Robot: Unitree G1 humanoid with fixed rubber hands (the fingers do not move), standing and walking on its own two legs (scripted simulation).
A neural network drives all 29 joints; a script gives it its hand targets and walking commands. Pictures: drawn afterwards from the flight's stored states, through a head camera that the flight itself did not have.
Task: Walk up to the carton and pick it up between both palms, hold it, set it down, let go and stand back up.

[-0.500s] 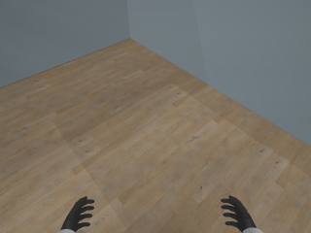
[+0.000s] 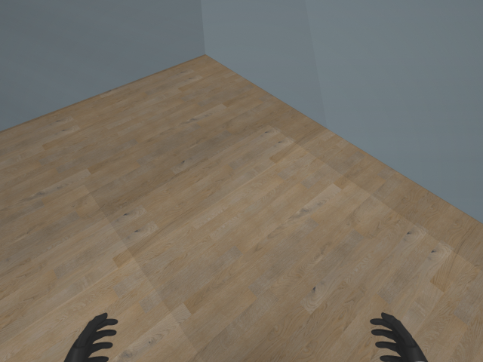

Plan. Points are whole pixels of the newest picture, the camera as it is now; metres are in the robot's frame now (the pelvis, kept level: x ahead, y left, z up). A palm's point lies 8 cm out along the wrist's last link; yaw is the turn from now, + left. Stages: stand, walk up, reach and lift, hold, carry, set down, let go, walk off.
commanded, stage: stand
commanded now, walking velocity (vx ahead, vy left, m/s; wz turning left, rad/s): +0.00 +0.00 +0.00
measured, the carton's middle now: out of the picture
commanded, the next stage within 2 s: walk up in 1.38 s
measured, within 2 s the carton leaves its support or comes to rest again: neither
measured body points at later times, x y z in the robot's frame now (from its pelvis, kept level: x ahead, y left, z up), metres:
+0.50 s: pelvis -0.01 -0.01 +0.01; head +0.00 -0.01 +0.46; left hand +0.11 +0.27 -0.10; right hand +0.11 -0.29 -0.10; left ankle +0.00 +0.12 -0.73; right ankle +0.00 -0.12 -0.73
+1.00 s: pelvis -0.01 -0.02 +0.02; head -0.01 -0.02 +0.47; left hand +0.09 +0.27 -0.10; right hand +0.06 -0.31 -0.11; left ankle +0.00 +0.12 -0.73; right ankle +0.00 -0.12 -0.73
